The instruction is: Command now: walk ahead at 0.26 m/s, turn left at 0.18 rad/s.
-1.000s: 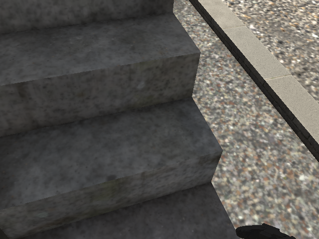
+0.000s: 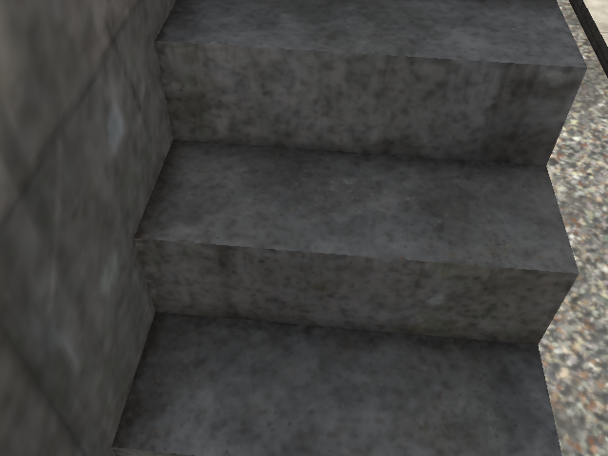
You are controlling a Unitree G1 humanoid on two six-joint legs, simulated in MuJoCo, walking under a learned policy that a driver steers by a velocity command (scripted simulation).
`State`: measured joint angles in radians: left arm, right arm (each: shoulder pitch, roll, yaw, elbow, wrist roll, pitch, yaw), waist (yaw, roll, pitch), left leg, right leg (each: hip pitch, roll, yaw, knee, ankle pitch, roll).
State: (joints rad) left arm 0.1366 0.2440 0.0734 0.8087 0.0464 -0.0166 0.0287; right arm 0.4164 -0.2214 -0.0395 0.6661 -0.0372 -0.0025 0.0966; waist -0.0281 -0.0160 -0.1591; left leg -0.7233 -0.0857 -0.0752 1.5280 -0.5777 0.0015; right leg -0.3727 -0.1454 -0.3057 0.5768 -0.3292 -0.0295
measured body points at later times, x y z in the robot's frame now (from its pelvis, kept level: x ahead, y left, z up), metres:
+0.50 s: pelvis +0.10 +0.06 +0.02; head +0.10 +0.07 +0.47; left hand +0.35 +0.23 -0.06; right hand -0.06 -0.07 -0.11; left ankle +0.00 +0.12 -0.73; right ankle +0.19 -0.06 -0.45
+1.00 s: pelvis +0.25 +0.05 +0.19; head +0.24 +0.08 +0.64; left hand +0.33 +0.28 +0.03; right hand +0.40 -0.18 +0.11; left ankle +0.22 +0.14 -0.53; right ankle +0.18 -0.04 -0.47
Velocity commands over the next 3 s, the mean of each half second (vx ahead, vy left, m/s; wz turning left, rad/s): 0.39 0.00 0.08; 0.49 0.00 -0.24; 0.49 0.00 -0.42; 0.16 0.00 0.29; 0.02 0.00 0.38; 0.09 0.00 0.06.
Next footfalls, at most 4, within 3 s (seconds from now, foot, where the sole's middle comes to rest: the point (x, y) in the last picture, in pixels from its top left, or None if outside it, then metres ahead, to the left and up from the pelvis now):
0.14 left None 0.04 0.12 -0.77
0.60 right None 0.19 -0.04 -0.57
0.98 left None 0.26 0.13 -0.57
1.38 right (387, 411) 0.46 -0.12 -0.38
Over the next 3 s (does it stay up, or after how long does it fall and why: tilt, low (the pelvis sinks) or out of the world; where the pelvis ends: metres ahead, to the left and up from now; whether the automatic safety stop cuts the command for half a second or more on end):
stays up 0.69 -0.14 0.59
